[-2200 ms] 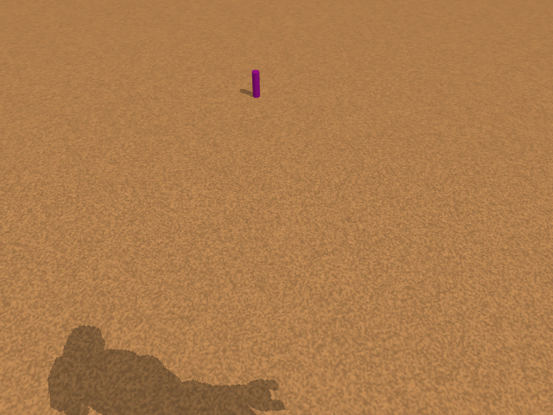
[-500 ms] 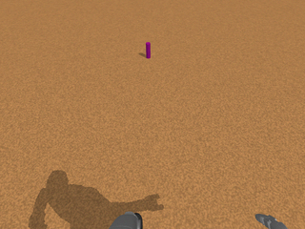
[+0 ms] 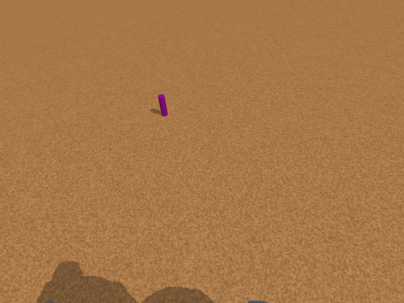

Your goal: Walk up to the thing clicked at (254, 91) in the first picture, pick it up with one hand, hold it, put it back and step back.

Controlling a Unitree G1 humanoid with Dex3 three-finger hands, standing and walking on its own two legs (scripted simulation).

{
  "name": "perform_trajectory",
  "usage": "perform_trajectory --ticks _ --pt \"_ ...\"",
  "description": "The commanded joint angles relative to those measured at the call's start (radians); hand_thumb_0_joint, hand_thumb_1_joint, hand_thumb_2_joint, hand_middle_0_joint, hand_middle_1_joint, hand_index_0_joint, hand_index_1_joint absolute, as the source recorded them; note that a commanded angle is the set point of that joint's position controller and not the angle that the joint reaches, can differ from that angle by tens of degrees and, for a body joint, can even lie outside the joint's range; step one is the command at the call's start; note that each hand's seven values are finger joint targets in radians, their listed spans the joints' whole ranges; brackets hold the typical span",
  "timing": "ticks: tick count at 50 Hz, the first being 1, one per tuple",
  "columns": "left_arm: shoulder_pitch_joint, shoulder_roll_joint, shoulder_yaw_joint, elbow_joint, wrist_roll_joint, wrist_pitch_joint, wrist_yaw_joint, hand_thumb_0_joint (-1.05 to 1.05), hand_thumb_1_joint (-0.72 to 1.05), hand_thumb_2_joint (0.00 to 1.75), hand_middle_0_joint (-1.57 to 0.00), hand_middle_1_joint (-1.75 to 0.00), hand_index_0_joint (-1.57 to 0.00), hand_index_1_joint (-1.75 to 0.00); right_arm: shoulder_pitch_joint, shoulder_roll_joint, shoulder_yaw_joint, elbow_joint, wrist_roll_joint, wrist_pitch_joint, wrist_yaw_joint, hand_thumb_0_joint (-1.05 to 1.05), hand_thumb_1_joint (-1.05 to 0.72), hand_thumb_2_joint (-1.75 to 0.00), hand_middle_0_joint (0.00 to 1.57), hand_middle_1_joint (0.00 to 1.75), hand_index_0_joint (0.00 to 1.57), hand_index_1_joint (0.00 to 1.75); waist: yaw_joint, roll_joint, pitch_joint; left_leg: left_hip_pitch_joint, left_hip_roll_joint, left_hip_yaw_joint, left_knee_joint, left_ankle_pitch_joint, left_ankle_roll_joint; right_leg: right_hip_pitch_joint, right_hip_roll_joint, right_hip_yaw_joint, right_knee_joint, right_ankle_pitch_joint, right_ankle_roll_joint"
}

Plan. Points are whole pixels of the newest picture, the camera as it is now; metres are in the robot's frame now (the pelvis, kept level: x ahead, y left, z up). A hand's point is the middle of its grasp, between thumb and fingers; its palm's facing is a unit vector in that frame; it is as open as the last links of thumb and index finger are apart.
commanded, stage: walk up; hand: left
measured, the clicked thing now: (163, 105) +1.59 +0.26 -0.67
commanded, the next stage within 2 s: none
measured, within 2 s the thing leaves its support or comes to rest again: neither
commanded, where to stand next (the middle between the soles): +1.22 +0.06 m, yaw +0 degrees
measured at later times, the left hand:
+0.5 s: hand (79, 264) +0.27 +0.31 -0.15, palm faces +0.01 -0.94 -0.35, open 7.4 cm
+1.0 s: hand (120, 145) +0.62 +0.25 -0.10, palm faces -0.03 -0.92 -0.40, open 7.4 cm
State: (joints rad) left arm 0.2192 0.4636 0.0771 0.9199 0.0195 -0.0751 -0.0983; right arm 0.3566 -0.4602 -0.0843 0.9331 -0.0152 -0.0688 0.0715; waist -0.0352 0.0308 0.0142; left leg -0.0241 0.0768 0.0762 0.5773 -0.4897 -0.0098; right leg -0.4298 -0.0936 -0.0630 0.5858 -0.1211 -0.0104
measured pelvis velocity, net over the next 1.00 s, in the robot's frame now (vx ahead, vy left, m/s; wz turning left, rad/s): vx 0.51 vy -0.01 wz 0.01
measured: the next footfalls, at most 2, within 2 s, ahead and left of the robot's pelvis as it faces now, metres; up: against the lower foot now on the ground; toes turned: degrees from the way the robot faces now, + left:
left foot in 0.42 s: +0.39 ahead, +0.14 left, +0.00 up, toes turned +8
right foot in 0.88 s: +0.63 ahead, -0.12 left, +0.00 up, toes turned -5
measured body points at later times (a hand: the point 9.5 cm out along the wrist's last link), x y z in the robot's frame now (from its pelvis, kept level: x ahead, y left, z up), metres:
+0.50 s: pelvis +0.27 +0.03 +0.00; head +0.29 +0.05 +0.45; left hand +0.27 +0.36 -0.13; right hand +0.42 -0.28 -0.08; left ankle +0.35 +0.13 -0.72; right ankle +0.16 -0.13 -0.66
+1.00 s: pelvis +0.51 -0.01 +0.01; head +0.52 -0.04 +0.46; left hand +0.62 +0.30 -0.07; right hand +0.54 -0.33 -0.13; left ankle +0.43 +0.13 -0.64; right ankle +0.59 -0.12 -0.72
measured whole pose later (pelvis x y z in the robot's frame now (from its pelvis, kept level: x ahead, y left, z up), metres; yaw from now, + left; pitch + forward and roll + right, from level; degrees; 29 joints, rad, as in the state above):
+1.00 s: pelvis +0.51 -0.01 +0.01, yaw +1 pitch -4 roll +1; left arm 0.18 0.38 0.04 0.87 0.00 -0.09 -0.06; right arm 0.32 -0.44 -0.05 0.93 0.00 -0.04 0.04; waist -0.02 0.06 0.10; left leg -0.30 0.04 0.01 1.11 -0.41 0.04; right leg -0.34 -0.05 -0.09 0.59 -0.19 -0.04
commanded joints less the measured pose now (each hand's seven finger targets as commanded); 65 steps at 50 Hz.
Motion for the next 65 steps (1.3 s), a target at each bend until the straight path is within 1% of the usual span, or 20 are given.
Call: perform_trajectory --ticks 1,3,6,10,16,19,20,22,24,27,33,38,42,43,44,45,46,51,61,65 --pt "0.272 0.354 0.093 -0.011 -0.015 -0.042 0.050 0.00 0.90 0.90 -0.20 -0.30 -0.20 -0.30 -0.096 -0.163 -0.019 -0.136 0.015 -0.040 -0.027 0.00 -0.90 -0.90 0.20 0.30 0.20 0.30 0.184 -0.299 -0.127 -0.714 -0.096 -0.084 0.687 -0.038 0.054 0.638 -0.374 0.741 -0.368 -0.373 -0.226" --pt "0.122 0.299 0.076 -0.054 -0.030 -0.044 0.057 0.00 0.90 0.90 -0.20 -0.30 -0.20 -0.30 -0.135 -0.199 -0.024 -0.099 0.028 -0.034 -0.031 0.00 -0.90 -0.90 0.20 0.30 0.20 0.30 0.123 -0.136 -0.023 -0.675 -0.016 -0.211 0.693 0.124 0.053 0.461 -0.305 0.525 -0.364 -0.287 -0.226" --pt "0.031 0.228 0.050 -0.070 -0.025 -0.049 0.063 0.00 0.90 0.90 -0.20 -0.30 -0.20 -0.30 -0.060 -0.170 -0.020 -0.050 0.020 -0.017 -0.011 0.00 -0.90 -0.90 0.20 0.30 0.20 0.30 0.042 -0.188 0.023 -0.543 0.031 -0.173 0.495 0.188 0.035 0.286 -0.203 0.244 -0.377 -0.149 -0.187" --pt "0.042 0.239 0.051 -0.091 -0.017 -0.061 0.063 0.00 0.90 0.90 -0.20 -0.30 -0.20 -0.30 -0.143 -0.142 -0.024 -0.078 0.001 -0.002 0.014 0.00 -0.90 -0.90 0.20 0.30 0.20 0.30 0.057 -0.172 0.047 -0.540 0.038 -0.103 0.269 0.238 -0.002 0.264 -0.196 0.129 -0.402 -0.112 -0.220" --pt "0.084 0.246 0.052 -0.091 -0.011 -0.051 0.055 0.00 0.90 0.90 -0.20 -0.30 -0.20 -0.30 -0.272 -0.119 -0.031 -0.119 0.001 -0.012 0.034 0.00 -0.90 -0.90 0.20 0.30 0.20 0.30 0.090 -0.118 0.031 -0.391 0.001 -0.005 0.012 0.395 0.028 0.303 -0.161 0.041 -0.327 -0.006 -0.166" --pt "0.048 0.244 0.043 -0.104 -0.013 -0.039 0.062 0.00 0.90 0.90 -0.20 -0.30 -0.20 -0.30 -0.126 -0.152 -0.056 -0.080 -0.007 -0.015 0.025 0.00 -0.90 -0.90 0.20 0.30 0.20 0.30 -0.009 -0.041 -0.024 -0.123 -0.031 0.008 -0.030 0.354 0.067 0.207 -0.141 -0.004 -0.103 0.132 -0.139" --pt "0.069 0.194 0.023 -0.109 -0.012 -0.034 0.067 0.00 0.90 0.90 -0.20 -0.30 -0.20 -0.30 0.030 -0.203 -0.077 -0.037 -0.021 -0.021 0.012 0.00 -0.90 -0.90 0.20 0.30 0.20 0.30 -0.079 0.069 -0.111 0.090 -0.028 -0.041 -0.041 0.256 0.116 0.099 -0.078 -0.049 0.179 0.158 -0.107" --pt "0.133 0.148 0.004 -0.124 -0.038 -0.025 0.076 0.00 0.90 0.90 -0.20 -0.30 -0.20 -0.30 0.107 -0.344 -0.113 -0.071 -0.003 -0.031 -0.017 0.00 -0.90 -0.90 0.20 0.30 0.20 0.30 -0.090 0.248 -0.186 0.249 0.355 -0.783 -0.330 -0.038 0.236 -0.264 0.144 0.059 0.622 -0.409 -0.051" --pt "0.104 0.217 0.001 -0.085 -0.030 -0.022 0.076 0.00 0.90 0.90 -0.20 -0.30 -0.20 -0.30 -0.047 -0.278 -0.089 -0.101 0.035 -0.027 -0.026 0.00 -0.90 -0.90 0.20 0.30 0.20 0.30 -0.027 0.043 -0.056 0.040 0.297 -0.535 -0.340 0.010 0.191 -0.245 0.029 0.191 0.652 -0.254 -0.054" --pt "0.163 0.192 0.014 -0.029 -0.031 -0.012 0.060 0.00 0.90 0.90 -0.20 -0.30 -0.20 -0.30 -0.108 -0.195 -0.048 -0.112 0.027 -0.040 -0.029 0.00 -0.90 -0.90 0.20 0.30 0.20 0.30 0.025 0.106 0.015 -0.132 0.215 -0.265 -0.348 0.276 0.183 -0.134 -0.025 0.148 0.504 -0.183 -0.020" --pt "0.037 0.149 0.010 -0.077 -0.012 -0.001 0.024 0.00 0.90 0.90 -0.20 -0.30 -0.20 -0.30 -0.096 -0.200 -0.049 -0.128 0.015 -0.057 -0.025 0.00 -0.90 -0.90 0.20 0.30 0.20 0.30 0.017 0.088 0.065 -0.092 0.196 -0.127 -0.383 0.362 0.238 -0.171 -0.054 0.066 0.227 -0.079 0.014" --pt "-0.059 0.121 0.018 -0.088 -0.014 -0.006 0.013 0.00 0.90 0.90 -0.20 -0.30 -0.20 -0.30 -0.079 -0.207 -0.048 -0.132 0.016 -0.047 -0.020 0.00 -0.90 -0.90 0.20 0.30 0.20 0.30 0.005 0.090 0.048 -0.114 0.150 -0.064 -0.328 0.435 0.186 -0.006 0.001 -0.002 0.002 0.073 -0.011" --pt "0.022 0.138 0.032 -0.053 -0.013 -0.012 0.024 0.00 0.90 0.90 -0.20 -0.30 -0.20 -0.30 -0.089 -0.213 -0.048 -0.142 0.013 -0.032 -0.034 0.00 -0.90 -0.90 0.20 0.30 0.20 0.30 0.072 0.025 0.007 -0.156 0.148 -0.044 -0.123 0.464 0.158 0.212 0.050 -0.032 -0.063 -0.005 -0.035" --pt "0.132 0.180 0.055 -0.021 -0.011 -0.022 0.038 0.00 0.90 0.90 -0.20 -0.30 -0.20 -0.30 -0.063 -0.168 -0.031 -0.146 0.010 -0.032 -0.034 0.00 -0.90 -0.90 0.20 0.30 0.20 0.30 0.124 -0.085 -0.074 -0.214 0.095 -0.012 0.107 0.494 0.128 0.402 0.044 0.007 -0.084 -0.062 -0.053" --pt "0.229 0.264 0.082 -0.010 -0.002 -0.030 0.053 0.00 0.90 0.90 -0.20 -0.30 -0.20 -0.30 0.004 -0.099 -0.007 -0.155 0.015 -0.034 -0.032 0.00 -0.90 -0.90 0.20 0.30 0.20 0.30 0.151 -0.313 -0.152 -0.388 -0.008 0.052 0.399 0.291 0.088 0.569 -0.130 0.263 -0.175 -0.240 -0.091" --pt "0.240 0.339 0.091 -0.032 -0.012 -0.032 0.059 0.00 0.90 0.90 -0.20 -0.30 -0.20 -0.30 0.023 -0.125 -0.004 -0.153 0.022 -0.028 -0.033 0.00 -0.90 -0.90 0.20 0.30 0.20 0.30 0.145 -0.329 -0.133 -0.621 -0.116 0.005 0.570 -0.012 0.057 0.647 -0.351 0.714 -0.343 -0.359 -0.208" --pt "0.194 0.318 0.080 -0.045 -0.029 -0.027 0.062 0.00 0.90 0.90 -0.20 -0.30 -0.20 -0.30 -0.037 -0.198 -0.023 -0.127 0.013 -0.017 -0.043 0.00 -0.90 -0.90 0.20 0.30 0.20 0.30 0.142 -0.172 -0.086 -0.619 -0.036 -0.101 0.656 -0.014 0.055 0.530 -0.368 0.728 -0.351 -0.400 -0.260" --pt "0.038 0.202 0.044 -0.089 -0.026 -0.036 0.066 0.00 0.90 0.90 -0.20 -0.30 -0.20 -0.30 0.030 -0.164 -0.022 -0.053 0.011 0.004 -0.019 0.00 -0.90 -0.90 0.20 0.30 0.20 0.30 0.039 -0.190 0.026 -0.491 0.030 -0.119 0.493 0.206 0.037 0.220 -0.158 0.240 -0.371 -0.208 -0.176" --pt "0.065 0.237 0.058 -0.113 -0.013 -0.039 0.056 0.00 0.90 0.90 -0.20 -0.30 -0.20 -0.30 -0.156 -0.133 -0.035 -0.103 -0.011 -0.002 0.018 0.00 -0.90 -0.90 0.20 0.30 0.20 0.30 0.075 -0.149 0.059 -0.429 0.042 -0.044 0.054 0.342 0.003 0.193 -0.159 0.148 -0.364 -0.337 -0.187" --pt "0.023 0.239 0.046 -0.120 -0.008 -0.027 0.058 0.00 0.90 0.90 -0.20 -0.30 -0.20 -0.30 -0.063 -0.156 -0.048 -0.076 -0.010 -0.016 0.008 0.00 -0.90 -0.90 0.20 0.30 0.20 0.30 -0.003 -0.090 0.033 -0.184 -0.003 0.004 -0.010 0.289 0.027 0.090 -0.146 0.113 -0.200 -0.285 -0.160"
